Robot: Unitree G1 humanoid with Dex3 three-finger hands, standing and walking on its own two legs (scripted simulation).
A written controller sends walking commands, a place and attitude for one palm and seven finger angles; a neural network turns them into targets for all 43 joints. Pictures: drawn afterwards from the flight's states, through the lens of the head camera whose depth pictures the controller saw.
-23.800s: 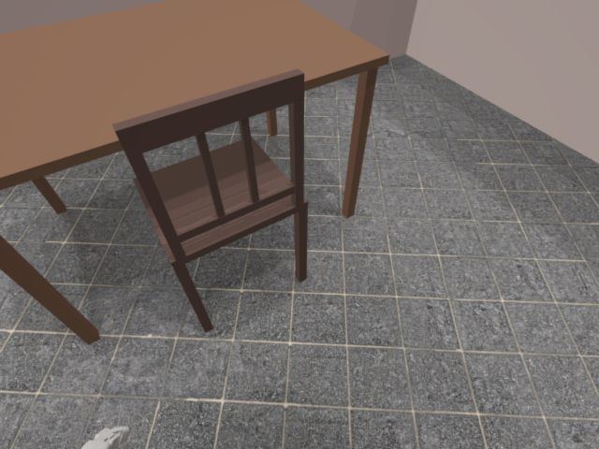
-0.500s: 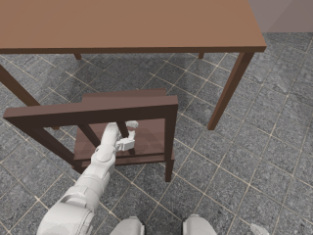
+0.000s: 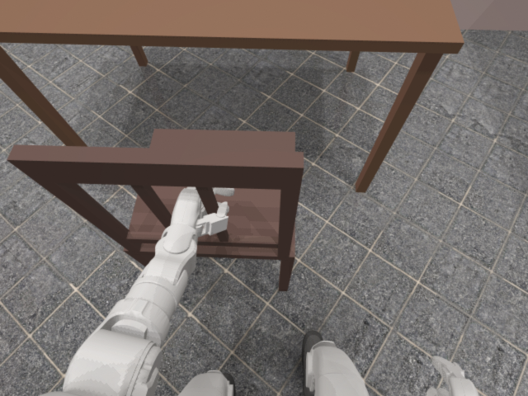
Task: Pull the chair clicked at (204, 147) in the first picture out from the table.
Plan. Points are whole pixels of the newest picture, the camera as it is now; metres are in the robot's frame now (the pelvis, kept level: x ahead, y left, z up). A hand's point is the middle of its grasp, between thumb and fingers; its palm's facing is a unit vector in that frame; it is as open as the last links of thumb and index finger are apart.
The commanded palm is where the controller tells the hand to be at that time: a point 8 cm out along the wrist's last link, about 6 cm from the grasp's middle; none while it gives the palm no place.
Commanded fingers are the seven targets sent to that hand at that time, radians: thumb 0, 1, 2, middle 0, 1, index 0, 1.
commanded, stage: step backward, pulling the chair out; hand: left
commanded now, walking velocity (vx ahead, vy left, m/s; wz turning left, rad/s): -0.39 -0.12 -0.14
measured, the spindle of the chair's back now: (161, 213) +0.42 +0.19 -0.10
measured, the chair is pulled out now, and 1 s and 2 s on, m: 0.26 0.39 0.60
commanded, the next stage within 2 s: none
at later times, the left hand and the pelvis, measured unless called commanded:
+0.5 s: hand (210, 254) +0.32 +0.09 -0.06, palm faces -0.15 -0.97 -0.17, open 5.1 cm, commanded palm +0.32 +0.14 -0.06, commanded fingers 0.00 0.90 0.90 -0.50 -1.45 -0.50 -1.45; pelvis -0.05 +0.01 +0.00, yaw -3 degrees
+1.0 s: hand (200, 297) +0.25 +0.10 -0.06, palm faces -0.14 -0.97 -0.18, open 5.1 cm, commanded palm +0.25 +0.15 -0.06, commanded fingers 0.00 0.90 0.90 -0.50 -1.45 -0.50 -1.45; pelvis -0.12 +0.01 +0.00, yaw -6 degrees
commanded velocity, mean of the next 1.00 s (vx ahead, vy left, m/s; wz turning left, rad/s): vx -0.38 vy -0.04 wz -0.03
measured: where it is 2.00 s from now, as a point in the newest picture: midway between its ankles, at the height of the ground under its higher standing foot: outside the picture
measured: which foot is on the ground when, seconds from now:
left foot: down 0.00-1.00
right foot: down 0.00-0.40, up 0.42-0.52, down 0.54-1.00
